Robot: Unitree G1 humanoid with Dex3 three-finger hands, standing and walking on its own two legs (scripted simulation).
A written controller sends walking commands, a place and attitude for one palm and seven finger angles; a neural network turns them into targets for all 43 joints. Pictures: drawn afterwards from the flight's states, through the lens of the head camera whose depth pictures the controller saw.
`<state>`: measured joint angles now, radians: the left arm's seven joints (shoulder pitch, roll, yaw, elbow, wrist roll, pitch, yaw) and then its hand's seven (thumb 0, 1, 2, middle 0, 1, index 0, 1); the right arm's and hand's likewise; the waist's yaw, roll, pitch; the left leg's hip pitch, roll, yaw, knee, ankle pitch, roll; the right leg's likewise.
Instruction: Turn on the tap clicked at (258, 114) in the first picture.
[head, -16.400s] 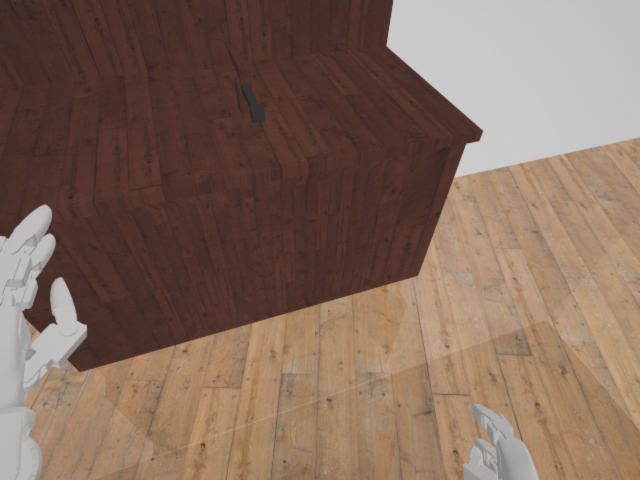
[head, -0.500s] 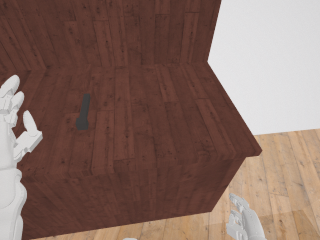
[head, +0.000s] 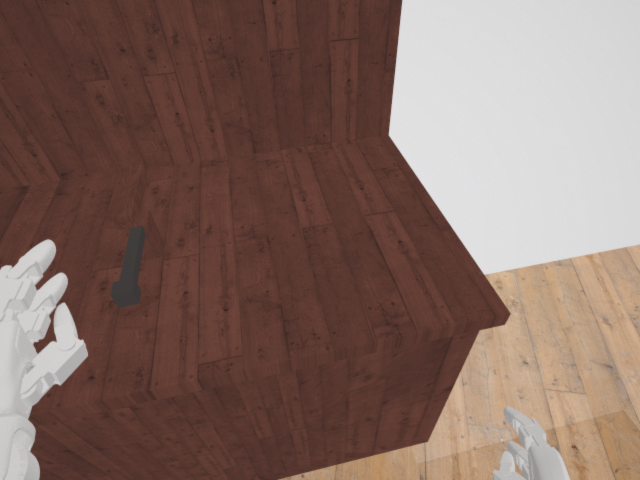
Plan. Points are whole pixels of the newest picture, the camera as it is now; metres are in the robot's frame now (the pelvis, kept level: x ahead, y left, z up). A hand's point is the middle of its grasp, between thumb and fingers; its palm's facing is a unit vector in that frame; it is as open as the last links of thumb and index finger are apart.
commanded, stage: turn the palm inward beside the body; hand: left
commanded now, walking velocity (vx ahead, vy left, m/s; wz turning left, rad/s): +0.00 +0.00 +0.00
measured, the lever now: (126, 292) +0.33 +0.32 +0.06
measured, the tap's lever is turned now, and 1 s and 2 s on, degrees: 0 0 0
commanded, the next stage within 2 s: reach beside the lever's end, fingers flat in 1.20 s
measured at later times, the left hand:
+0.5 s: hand (66, 381) +0.16 +0.26 +0.14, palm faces +0.45 -0.88 -0.16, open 7.5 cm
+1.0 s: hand (70, 386) +0.16 +0.25 +0.14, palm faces +0.47 -0.87 -0.12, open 7.5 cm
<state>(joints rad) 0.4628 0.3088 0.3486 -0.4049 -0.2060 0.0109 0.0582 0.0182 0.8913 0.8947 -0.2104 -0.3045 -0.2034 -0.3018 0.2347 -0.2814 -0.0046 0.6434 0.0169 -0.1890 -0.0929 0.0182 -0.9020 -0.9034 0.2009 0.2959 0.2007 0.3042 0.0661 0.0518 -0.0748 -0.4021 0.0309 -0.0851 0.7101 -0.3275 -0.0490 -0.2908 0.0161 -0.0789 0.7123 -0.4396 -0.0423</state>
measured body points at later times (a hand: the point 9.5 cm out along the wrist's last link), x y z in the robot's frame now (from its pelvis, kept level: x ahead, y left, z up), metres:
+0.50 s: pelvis -0.03 +0.03 +0.00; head -0.04 +0.02 +0.45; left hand +0.13 +0.30 +0.15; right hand +0.19 -0.18 -0.06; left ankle +0.03 +0.16 -0.72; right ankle -0.04 -0.08 -0.72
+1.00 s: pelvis -0.02 +0.02 +0.00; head -0.05 +0.01 +0.45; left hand +0.13 +0.30 +0.15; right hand +0.19 -0.19 -0.06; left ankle +0.03 +0.16 -0.72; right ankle -0.04 -0.09 -0.72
